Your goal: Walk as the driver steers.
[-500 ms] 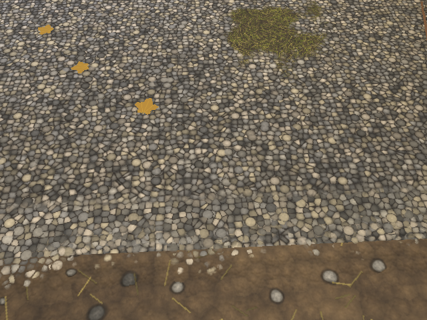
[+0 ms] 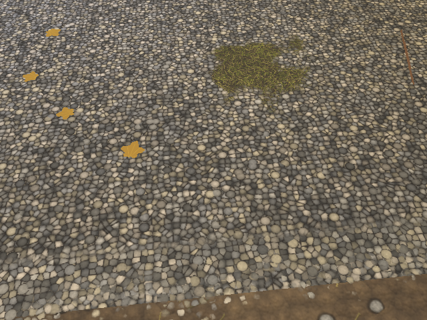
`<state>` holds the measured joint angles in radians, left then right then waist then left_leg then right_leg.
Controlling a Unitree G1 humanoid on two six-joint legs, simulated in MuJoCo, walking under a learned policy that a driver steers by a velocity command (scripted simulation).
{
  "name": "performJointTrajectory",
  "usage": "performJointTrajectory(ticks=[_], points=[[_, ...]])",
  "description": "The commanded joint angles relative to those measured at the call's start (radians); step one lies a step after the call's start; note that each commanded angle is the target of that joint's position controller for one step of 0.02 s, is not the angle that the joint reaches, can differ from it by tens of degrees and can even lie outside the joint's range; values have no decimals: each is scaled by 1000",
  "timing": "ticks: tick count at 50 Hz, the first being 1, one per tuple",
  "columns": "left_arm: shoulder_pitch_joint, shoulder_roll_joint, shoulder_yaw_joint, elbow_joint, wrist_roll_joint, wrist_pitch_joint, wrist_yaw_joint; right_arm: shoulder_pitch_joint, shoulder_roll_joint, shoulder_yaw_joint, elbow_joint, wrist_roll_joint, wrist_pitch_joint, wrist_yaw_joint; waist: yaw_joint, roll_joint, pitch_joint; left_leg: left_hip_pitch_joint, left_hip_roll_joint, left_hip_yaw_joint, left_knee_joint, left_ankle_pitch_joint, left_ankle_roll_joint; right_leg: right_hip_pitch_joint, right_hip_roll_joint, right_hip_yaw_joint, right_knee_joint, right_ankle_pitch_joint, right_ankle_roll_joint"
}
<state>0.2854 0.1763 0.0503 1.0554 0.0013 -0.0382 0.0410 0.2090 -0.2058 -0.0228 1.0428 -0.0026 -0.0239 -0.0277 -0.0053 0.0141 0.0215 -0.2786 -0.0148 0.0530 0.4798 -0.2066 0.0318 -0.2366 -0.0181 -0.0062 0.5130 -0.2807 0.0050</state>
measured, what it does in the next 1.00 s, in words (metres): walks ahead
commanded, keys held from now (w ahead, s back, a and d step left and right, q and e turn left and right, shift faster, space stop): no key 0.54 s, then w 0.46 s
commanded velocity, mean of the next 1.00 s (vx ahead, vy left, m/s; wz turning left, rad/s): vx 0.13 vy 0.00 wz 0.00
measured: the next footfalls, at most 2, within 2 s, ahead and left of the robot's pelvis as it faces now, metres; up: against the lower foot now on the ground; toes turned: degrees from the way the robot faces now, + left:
left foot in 1.30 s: +0.47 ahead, +0.09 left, +0.00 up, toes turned +3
right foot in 1.84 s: +0.79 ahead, -0.16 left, +0.00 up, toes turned -2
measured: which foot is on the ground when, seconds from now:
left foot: down 0.00-0.86, up 0.88-1.00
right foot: down 0.00-1.00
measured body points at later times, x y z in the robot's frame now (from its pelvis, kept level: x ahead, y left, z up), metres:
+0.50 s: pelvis +0.03 +0.00 +0.00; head +0.04 +0.00 +0.45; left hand +0.04 +0.23 -0.16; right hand +0.08 -0.25 -0.15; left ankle +0.03 +0.10 -0.74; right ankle -0.01 -0.12 -0.74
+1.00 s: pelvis +0.12 -0.05 +0.01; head +0.12 -0.06 +0.46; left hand +0.06 +0.19 -0.14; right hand +0.20 -0.31 -0.14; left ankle +0.11 +0.09 -0.65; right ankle +0.05 -0.13 -0.74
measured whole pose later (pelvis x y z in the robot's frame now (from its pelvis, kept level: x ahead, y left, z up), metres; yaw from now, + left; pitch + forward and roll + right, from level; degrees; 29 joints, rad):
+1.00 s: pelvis +0.12 -0.05 +0.01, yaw +0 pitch +1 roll +1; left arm 0.44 0.17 0.05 1.09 -0.01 -0.11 0.00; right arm 0.20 -0.24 -0.06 1.03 0.04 -0.10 0.00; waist 0.03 0.02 -0.03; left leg -0.55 0.05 0.02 1.11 -0.27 0.07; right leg -0.09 0.02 -0.05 0.37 -0.31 -0.05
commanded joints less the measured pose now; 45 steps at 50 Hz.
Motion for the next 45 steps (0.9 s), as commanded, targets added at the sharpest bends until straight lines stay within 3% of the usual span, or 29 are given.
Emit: performJointTrajectory(ticks=[1,11,27,28,30,31,33,35,36,37,38,39,41,42,43,44,45], points=[[47,99,16,-18,-2,-8,0,10,-82,-15,-25,5,-7,-1,5,-34,-43,75,50,-51,-37,154,35,-2,-43,44,-87,186,-35],[44,83,13,0,-4,10,0,19,-87,-20,5,10,12,-9,4,-15,-22,109,56,-57,-15,242,28,20,-28,26,-76,267,-34],[28,72,10,25,-2,21,7,-3,-77,-28,37,9,18,-14,3,-20,12,108,56,-62,-43,168,20,20,-17,12,-106,169,-26],[50,65,9,38,-3,23,7,18,-69,-27,50,9,19,-13,4,-18,-10,115,44,-50,-44,55,24,28,-5,-2,-106,62,-30],[51,83,17,35,-16,24,11,33,-95,-40,55,24,21,-16,-2,-17,42,52,30,-53,-38,-361,54,-43,14,-11,-74,-279,-65],[41,84,17,22,-20,17,13,37,-101,-43,49,28,14,-17,-4,-4,91,6,53,-92,-60,-497,73,-97,6,3,-64,-387,-82],[17,63,11,-4,-28,-13,9,87,-113,-48,49,39,-15,-12,-26,44,143,18,140,-228,-122,-592,127,-206,-5,10,14,-381,-94],[-27,24,4,-33,-28,-43,-7,176,-160,-64,69,37,-38,-2,-48,146,117,108,296,-484,-247,-630,217,-287,23,-50,196,-209,-86],[-50,34,7,-45,-28,-50,-15,182,-165,-66,66,29,-46,0,-48,146,113,84,350,-579,-291,-616,252,-285,10,-29,269,-186,-98],[-55,45,11,-52,-30,-54,-21,159,-163,-64,50,20,-53,1,-35,131,106,60,368,-601,-311,-588,259,-281,-4,-6,330,-225,-111],[-33,36,9,-51,-35,-58,-26,119,-170,-64,31,21,-59,4,-10,134,102,42,370,-584,-307,-558,250,-271,-21,8,325,-253,-124],[-14,41,9,-47,-38,-63,-29,68,-167,-63,9,33,-61,6,16,125,103,10,342,-507,-298,-497,214,-213,-31,3,225,-247,-134],[110,47,23,16,-36,-69,-24,-30,-165,-63,-22,51,-48,10,96,95,77,-157,197,-260,-202,-334,122,123,33,-80,-46,-40,-128],[206,76,36,55,-24,-64,-24,-43,-143,-58,-34,50,-47,11,122,33,46,-244,137,-169,-72,-234,85,266,19,-34,-57,18,-117],[352,143,58,81,-19,-61,-20,-69,-82,-41,-56,38,-55,17,163,-189,-11,-372,44,-25,275,-138,23,406,-167,248,-197,-83,-170],[436,231,70,84,-15,-69,-33,-81,-52,-34,-93,40,-75,14,171,-376,-6,-578,-38,-9,521,-309,10,474,-366,642,-339,-142,-300],[360,155,43,65,-3,-82,-33,-94,-87,-42,-92,47,-86,17,122,-215,53,-663,33,-97,694,-308,30,431,-388,657,-323,-161,-309]])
